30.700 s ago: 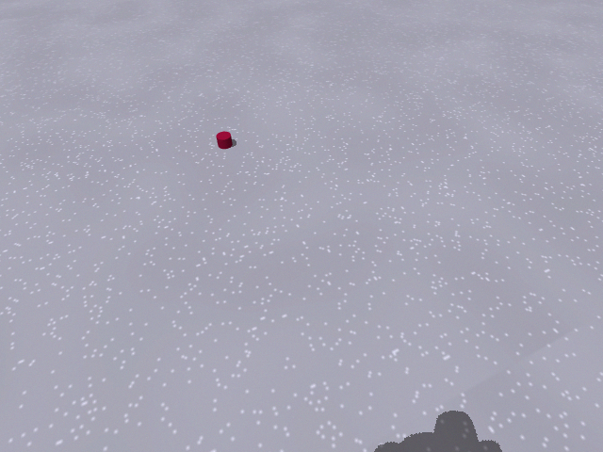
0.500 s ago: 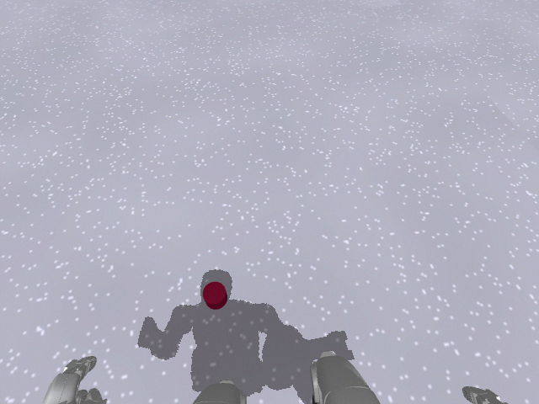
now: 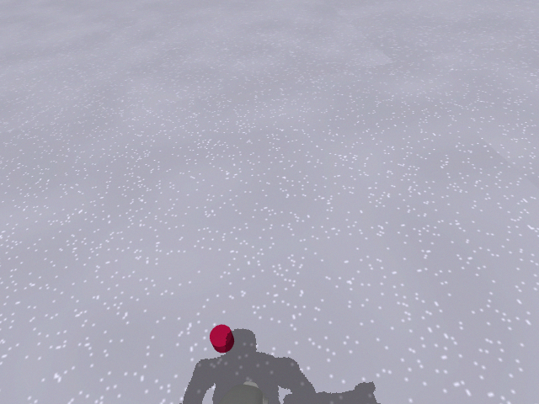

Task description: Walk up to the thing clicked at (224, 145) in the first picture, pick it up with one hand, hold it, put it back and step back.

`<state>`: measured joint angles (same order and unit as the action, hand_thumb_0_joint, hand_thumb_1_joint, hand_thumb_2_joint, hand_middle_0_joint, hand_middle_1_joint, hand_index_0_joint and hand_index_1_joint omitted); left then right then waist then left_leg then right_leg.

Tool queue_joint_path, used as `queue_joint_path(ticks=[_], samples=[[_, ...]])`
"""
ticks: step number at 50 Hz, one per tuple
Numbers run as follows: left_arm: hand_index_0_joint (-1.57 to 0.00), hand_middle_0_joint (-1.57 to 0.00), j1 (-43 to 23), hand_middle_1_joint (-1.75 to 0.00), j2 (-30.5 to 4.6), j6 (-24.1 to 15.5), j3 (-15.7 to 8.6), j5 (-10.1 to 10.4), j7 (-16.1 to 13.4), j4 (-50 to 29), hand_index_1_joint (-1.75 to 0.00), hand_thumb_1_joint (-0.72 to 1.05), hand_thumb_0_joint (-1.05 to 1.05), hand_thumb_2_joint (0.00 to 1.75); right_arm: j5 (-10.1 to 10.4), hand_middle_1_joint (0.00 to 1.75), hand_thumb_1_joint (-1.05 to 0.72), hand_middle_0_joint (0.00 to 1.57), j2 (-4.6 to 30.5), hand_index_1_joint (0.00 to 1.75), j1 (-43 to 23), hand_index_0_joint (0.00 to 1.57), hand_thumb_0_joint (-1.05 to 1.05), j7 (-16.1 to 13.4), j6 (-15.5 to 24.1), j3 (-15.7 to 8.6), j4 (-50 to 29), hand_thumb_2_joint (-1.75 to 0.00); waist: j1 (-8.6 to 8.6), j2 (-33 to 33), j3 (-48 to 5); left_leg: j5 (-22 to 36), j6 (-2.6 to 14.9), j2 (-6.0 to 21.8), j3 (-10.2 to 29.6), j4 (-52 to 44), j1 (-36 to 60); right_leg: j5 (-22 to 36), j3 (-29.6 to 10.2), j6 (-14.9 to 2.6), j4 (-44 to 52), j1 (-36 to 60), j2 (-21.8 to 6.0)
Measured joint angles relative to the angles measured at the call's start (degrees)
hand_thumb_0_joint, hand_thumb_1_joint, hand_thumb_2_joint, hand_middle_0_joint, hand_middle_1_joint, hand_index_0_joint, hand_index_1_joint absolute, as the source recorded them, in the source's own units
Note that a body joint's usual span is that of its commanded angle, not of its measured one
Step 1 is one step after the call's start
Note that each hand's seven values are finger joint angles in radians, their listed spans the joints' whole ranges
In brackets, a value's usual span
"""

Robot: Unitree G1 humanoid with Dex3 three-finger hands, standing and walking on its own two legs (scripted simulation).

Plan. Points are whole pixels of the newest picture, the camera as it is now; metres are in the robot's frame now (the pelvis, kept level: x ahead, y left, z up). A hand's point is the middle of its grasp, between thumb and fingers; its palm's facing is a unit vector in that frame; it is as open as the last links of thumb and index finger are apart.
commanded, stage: walk up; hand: left
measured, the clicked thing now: (222, 338) +0.51 +0.28 -0.74
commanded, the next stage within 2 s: stand in 1.00 s
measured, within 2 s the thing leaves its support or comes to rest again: neither
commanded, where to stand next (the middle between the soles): +0.12 +0.04 m, yaw -1 degrees
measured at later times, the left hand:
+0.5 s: hand out of the picture +0.08 +0.29 -0.16, palm faces -0.01 -0.90 -0.43, open 7.3 cm
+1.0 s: hand out of the picture +0.06 +0.29 -0.17, palm faces -0.01 -0.94 -0.34, open 7.4 cm
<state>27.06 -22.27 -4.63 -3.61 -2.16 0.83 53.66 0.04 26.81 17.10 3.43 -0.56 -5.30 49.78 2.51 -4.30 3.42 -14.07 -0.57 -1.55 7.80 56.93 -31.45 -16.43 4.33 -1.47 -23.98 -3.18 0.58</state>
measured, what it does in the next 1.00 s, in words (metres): steps on the spot: left foot, then left foot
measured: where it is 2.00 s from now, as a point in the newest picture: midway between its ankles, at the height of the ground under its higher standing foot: outside the picture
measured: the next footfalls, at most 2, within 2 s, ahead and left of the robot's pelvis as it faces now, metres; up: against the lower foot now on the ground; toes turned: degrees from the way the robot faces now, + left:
left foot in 0.20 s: +0.15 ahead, +0.14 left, +0.00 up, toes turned +2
left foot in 0.66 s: +0.06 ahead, +0.17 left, +0.00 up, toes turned +1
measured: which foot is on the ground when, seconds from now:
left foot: up 0.00-0.18, down 0.20-0.44, up 0.46-0.64, down 0.66-1.00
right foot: down 0.00-0.68, up 0.70-0.82, down 0.84-1.00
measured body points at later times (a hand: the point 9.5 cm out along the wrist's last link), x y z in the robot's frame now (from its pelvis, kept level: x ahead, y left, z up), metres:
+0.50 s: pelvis +0.01 +0.02 -0.03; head +0.04 +0.01 +0.42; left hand +0.08 +0.34 -0.14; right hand +0.16 -0.28 -0.14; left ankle +0.09 +0.14 -0.72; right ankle +0.03 -0.11 -0.74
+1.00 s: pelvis +0.01 +0.03 -0.01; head +0.02 +0.04 +0.44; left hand +0.07 +0.34 -0.14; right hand +0.07 -0.28 -0.14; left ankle +0.02 +0.17 -0.74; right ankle +0.05 -0.10 -0.74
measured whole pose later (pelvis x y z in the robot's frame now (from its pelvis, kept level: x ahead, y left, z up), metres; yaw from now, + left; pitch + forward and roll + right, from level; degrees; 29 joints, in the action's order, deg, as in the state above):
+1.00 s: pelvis +0.01 +0.03 -0.01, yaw +1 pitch -3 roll +0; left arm 10.7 -21.5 0.3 -1.4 -0.8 1.4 58.9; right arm -0.2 20.8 11.0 0.7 0.9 -0.9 59.1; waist -0.2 0.5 4.2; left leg -18.2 -1.1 2.1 0.9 35.8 -14.9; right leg -15.3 0.2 0.3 -35.0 -17.0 -1.3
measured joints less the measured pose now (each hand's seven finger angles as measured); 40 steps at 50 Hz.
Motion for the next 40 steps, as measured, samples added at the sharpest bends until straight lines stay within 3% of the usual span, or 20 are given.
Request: queue_joint_path(ticks=[4,10,12,15,17,20,22,25,28,31,33,35,37,40], samples=[[-0.21,-0.2,-2.0,-0.3,0.4,0.4,0.1,0.1,-0.8,-1.0,-0.3,0.9,0.01,0.9,-0.2,0.3,-0.91,0.21,-1.5,0.3,-0.7,0.2,0.01,-0.4,-0.9,0.8,0.5,-0.9,-0.54,-0.5,2.1,1.9,-0.19,1.1,-0.7,-8.8,1.7,-1.5,1.2,0.24,-1.2,0.5,-0.7],[-0.21,-0.2,-7.1,-0.3,0.2,1.5,1.5,1.9,-1.5,-3.4,-0.3,0.9,0.01,0.9,-0.5,0.3,-0.91,0.21,-4.9,0.3,-3.8,0.2,0.01,-1.0,-0.8,2.9,1.6,-0.9,-0.5,1.1,3.9,5.0,1.96,2.1,-6.9,-23.1,11.2,-8.3,2.1,1.28,-11.6,-3.5,-2.5],[-0.21,-0.2,-10.1,-0.3,0.3,2.1,1.8,2.7,-1.9,-3.6,-0.3,0.9,0.01,0.9,-0.9,0.3,-0.91,0.21,-6.1,0.3,-5.9,0.2,0.01,-1.5,-0.1,3.1,1.0,-0.9,-0.86,2.9,5.7,3.6,1.76,0.7,-7.7,-21.6,10.6,-9.2,-0.1,1.26,-20.5,-7.8,-3.7],[-0.21,-0.2,-13.2,-0.3,0.7,2.8,2.5,3.0,-2.2,-3.8,-0.3,0.91,0.01,0.9,-0.3,0.3,-0.91,0.21,-7.3,0.3,-7.9,0.2,0.01,-1.8,0.6,3.8,-0.5,-0.89,-1.55,3.6,6.2,3.0,2.38,0.7,-7.7,-20.5,9.9,-15.8,-4.2,0.44,-30.8,-13.2,-1.6],[-0.21,-0.2,-14.1,-0.3,0.9,2.7,2.8,3.0,-2.1,-3.6,-0.3,0.91,0.01,0.9,-0.7,0.3,-0.91,0.21,-7.6,0.3,-8.9,0.2,0.01,-1.9,0.3,4.1,-1.1,-0.89,-1.82,3.9,5.2,3.0,2.34,0.9,-8.2,-20.6,9.5,-15.9,-4.5,0.06,-28.7,-14.5,-1.9],[-0.21,-0.2,-14.5,-0.3,1.1,1.8,2.9,2.7,-2.2,-2.8,-0.3,0.91,0.01,0.9,-1.0,0.3,-0.91,0.21,-7.0,0.3,-10.9,0.2,0.0,-1.6,-0.8,4.1,-1.9,-0.89,-2.21,3.5,4.3,2.0,1.86,1.6,-8.9,-18.5,8.2,-8.5,-3.8,0.48,-18.6,-13.5,-2.3],[-0.21,-0.2,-15.0,-0.3,1.8,1.6,2.7,1.9,-2.7,-1.7,-0.3,0.91,0.01,0.9,-0.7,0.3,-0.91,0.21,-6.0,0.3,-11.9,0.2,0.0,-1.6,-1.6,3.5,-1.9,-0.89,-2.62,1.3,4.4,1.0,1.34,3.0,-7.9,-15.8,6.9,-4.7,-3.0,1.47,-17.3,-13.3,-1.0],[-0.21,-0.2,-14.3,-0.3,1.2,1.5,2.7,0.9,-2.8,-1.5,-0.3,0.9,0.01,0.9,-0.5,0.3,-0.91,0.21,-5.4,0.3,-12.7,0.2,0.0,-1.9,-3.1,2.6,-1.0,-0.89,-1.8,1.8,3.7,-9.5,1.37,0.5,-5.6,-6.4,3.9,-5.0,-4.0,1.57,-18.4,-14.8,-1.5],[-0.21,-0.2,-14.3,-0.3,0.8,1.7,2.2,0.6,-3.4,-1.1,-0.3,0.9,0.01,0.9,0.1,0.3,-0.91,0.21,-4.0,0.3,-12.6,0.2,0.0,-2.1,-3.0,1.6,-0.7,-0.89,-1.46,2.4,4.3,-13.1,1.13,-1.2,-4.2,3.3,2.4,-3.8,-5.0,1.57,-17.4,-15.6,-2.9],[-0.21,-0.2,-14.2,-0.3,-0.1,2.0,1.8,-0.2,-3.0,-1.2,-0.3,0.9,0.01,0.9,0.3,0.3,-0.91,0.21,-3.0,0.3,-11.0,0.2,0.0,-2.1,-1.5,1.2,0.7,-0.89,-1.45,2.9,4.1,-13.3,0.81,0.8,-6.2,-5.3,7.1,-3.2,-5.2,2.29,-16.8,-16.4,-4.1],[-0.21,-0.2,-14.0,-0.3,-1.0,2.7,1.8,-0.1,-2.2,-1.7,-0.3,0.9,0.01,0.9,-0.2,0.3,-0.91,0.21,-2.7,0.3,-9.3,0.2,0.0,-2.1,-0.1,1.1,2.0,-0.9,-1.6,3.8,3.3,-7.7,0.52,1.1,-7.6,-17.2,12.5,-4.5,-5.3,2.46,-19.3,-17.7,-5.2],[-0.21,-0.2,-14.5,-0.3,-1.8,3.7,1.4,0.6,-2.0,-1.2,-0.3,0.9,0.01,0.9,-1.2,0.3,-0.91,0.21,-3.7,0.3,-8.2,0.2,0.0,-2.6,1.0,1.3,3.5,-0.9,-1.16,6.2,4.0,-4.8,0.59,-0.4,-9.0,-17.7,13.4,-7.9,-8.0,1.09,-23.3,-19.0,-5.8],[-0.21,-0.2,-14.6,-0.3,-1.9,4.5,1.4,0.8,-1.9,0.1,-0.3,0.9,0.01,0.9,-1.2,0.3,-0.91,0.21,-4.4,0.3,-6.9,0.2,0.0,-2.4,1.6,2.1,4.5,-0.9,-1.57,6.0,3.5,-5.6,1.15,0.4,-8.7,-16.8,13.5,-12.7,-8.5,0.57,-26.1,-19.9,-3.7],[-0.21,-0.2,-14.5,-0.3,-2.3,4.6,1.2,1.5,-1.1,1.6,-0.3,0.91,0.01,0.9,-1.1,0.3,-0.91,0.21,-5.7,0.3,-5.6,0.2,0.01,-2.7,2.4,3.3,5.4,-0.89,-2.09,6.4,3.0,-5.2,0.62,1.7,-8.6,-17.9,14.7,-11.3,-7.2,0.07,-24.2,-19.3,-2.9]])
